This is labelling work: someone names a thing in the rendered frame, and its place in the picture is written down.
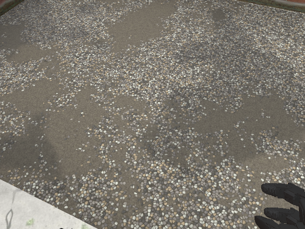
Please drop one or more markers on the robot right hand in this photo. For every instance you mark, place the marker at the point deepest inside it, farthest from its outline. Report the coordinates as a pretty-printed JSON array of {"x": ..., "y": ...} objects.
[{"x": 288, "y": 218}]

